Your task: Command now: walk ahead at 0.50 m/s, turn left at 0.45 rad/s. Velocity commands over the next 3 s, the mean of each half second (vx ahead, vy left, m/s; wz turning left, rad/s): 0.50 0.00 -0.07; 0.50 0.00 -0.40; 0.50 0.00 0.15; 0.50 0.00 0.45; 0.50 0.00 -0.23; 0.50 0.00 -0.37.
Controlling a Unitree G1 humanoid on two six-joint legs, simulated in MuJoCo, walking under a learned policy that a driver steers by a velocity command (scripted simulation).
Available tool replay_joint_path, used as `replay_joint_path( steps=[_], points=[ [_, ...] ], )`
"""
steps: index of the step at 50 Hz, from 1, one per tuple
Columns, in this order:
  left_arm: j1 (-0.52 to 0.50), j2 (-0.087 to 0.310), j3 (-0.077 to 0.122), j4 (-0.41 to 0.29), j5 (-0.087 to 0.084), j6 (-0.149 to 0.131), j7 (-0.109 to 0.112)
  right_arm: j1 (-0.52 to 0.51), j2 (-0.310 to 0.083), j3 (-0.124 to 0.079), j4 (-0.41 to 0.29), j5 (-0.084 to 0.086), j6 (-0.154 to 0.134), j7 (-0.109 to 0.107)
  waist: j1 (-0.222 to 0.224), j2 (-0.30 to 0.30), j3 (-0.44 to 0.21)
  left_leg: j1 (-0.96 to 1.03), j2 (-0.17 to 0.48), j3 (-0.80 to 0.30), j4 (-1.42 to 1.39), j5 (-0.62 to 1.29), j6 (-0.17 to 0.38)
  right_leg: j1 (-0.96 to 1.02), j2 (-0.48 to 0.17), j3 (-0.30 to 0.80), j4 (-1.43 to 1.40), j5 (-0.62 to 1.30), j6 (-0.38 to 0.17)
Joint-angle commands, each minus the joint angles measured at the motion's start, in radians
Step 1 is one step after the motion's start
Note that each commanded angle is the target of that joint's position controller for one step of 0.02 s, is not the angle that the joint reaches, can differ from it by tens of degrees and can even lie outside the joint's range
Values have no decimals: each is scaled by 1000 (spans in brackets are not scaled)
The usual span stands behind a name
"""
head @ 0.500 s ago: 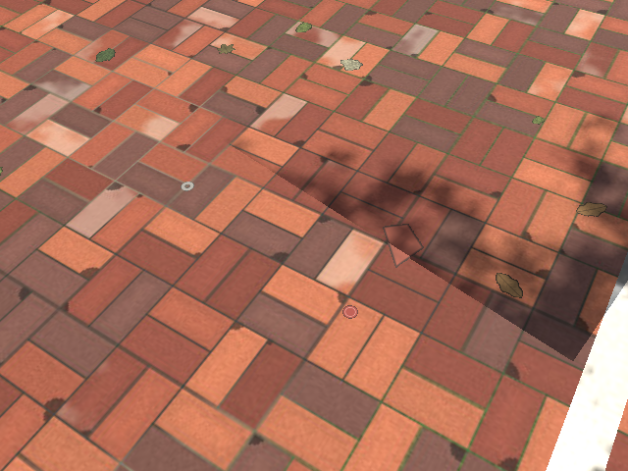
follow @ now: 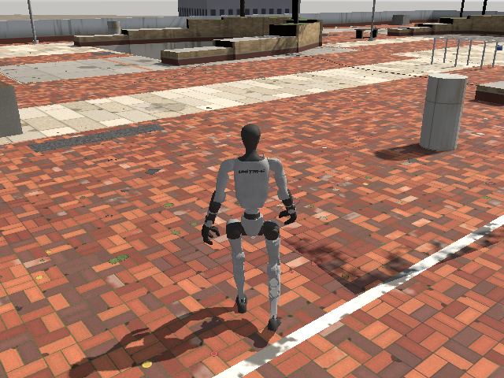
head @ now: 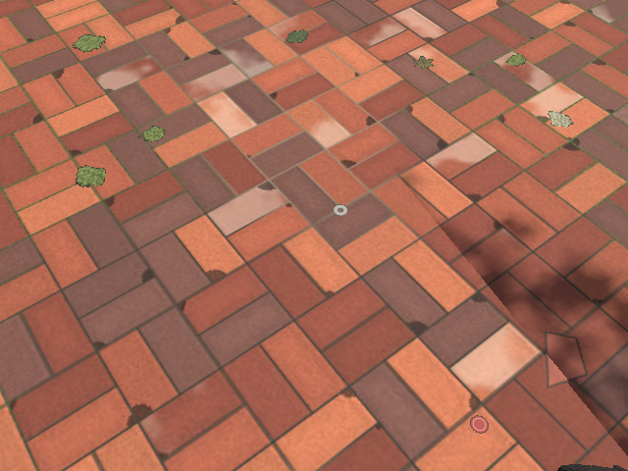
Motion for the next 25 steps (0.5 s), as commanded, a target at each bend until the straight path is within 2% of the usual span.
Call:
replay_joint_path(
  steps=[1, 2, 3, 4, 6, 9, 14, 19, 21, 23, 24, 25],
  points=[
    [-89, 130, 14, -145, -45, -82, -20, 288, -165, -48, 14, -9, -24, -7, -127, 74, -253, 750, 346, -659, -395, -7, 231, -684, 28, 188, 382, 59, -52],
    [-87, 119, 12, -127, -25, -79, -9, 202, -129, -36, -1, -5, -29, -7, -78, -16, -178, 584, 300, -526, -391, 107, 188, -617, -26, 184, 303, 140, -53],
    [-78, 125, 21, -116, -4, -68, -3, 140, -91, -23, -13, -11, -32, -9, -42, -4, -142, 467, 258, -432, -404, 204, 165, -547, -55, 184, 231, 185, -47],
    [-51, 123, 23, -108, 1, -52, -6, 121, -79, -17, -18, -22, -35, -11, -18, 21, -135, 397, 235, -387, -428, 252, 154, -482, -72, 189, 203, 215, -43],
    [-17, 95, 21, -91, 3, -25, -8, 130, -90, -19, -2, -21, -48, -16, 0, 23, -128, 351, 220, -304, -463, 363, 153, -455, -76, 171, 151, 260, -26],
    [-88, 75, 15, -110, 6, -6, -5, 182, -112, -22, 35, -24, -58, -30, -24, 28, -79, 359, 210, -205, -498, 446, 128, -543, -78, 164, 37, 398, -6],
    [-201, 54, 4, -137, -8, -16, -24, 212, -118, -16, 70, -31, -59, -46, -79, 46, -32, 415, 190, -87, -540, 352, 49, -558, -29, 157, -245, 657, -30],
    [-301, 36, -9, -190, -11, -21, -54, 254, -125, -18, 119, -26, -48, -54, -119, 36, 23, 586, 252, -29, -519, 404, 40, -625, 15, 139, -392, 625, -64],
    [-318, 34, -11, -214, -10, -25, -73, 254, -132, -21, 127, -23, -34, -60, -113, 39, 22, 651, 278, -12, -463, 521, 34, -634, 33, 109, -413, 541, -84],
    [-280, 56, -2, -226, -7, -22, -83, 223, -160, -26, 117, -21, -20, -71, -75, 73, -28, 673, 279, 20, -351, 841, 13, -535, 85, 46, -414, 433, -117],
    [-227, 78, 9, -223, -6, -17, -83, 213, -176, -29, 111, -20, -12, -79, -43, 98, -75, 677, 276, 32, -260, 1018, 2, -451, 122, 15, -402, 378, -137],
    [-110, 117, 29, -202, -6, -14, -80, 198, -188, -30, 106, -21, -4, -84, 21, 103, -140, 643, 262, 50, -100, 1104, -15, -295, 158, 2, -417, 366, -164]
  ],
)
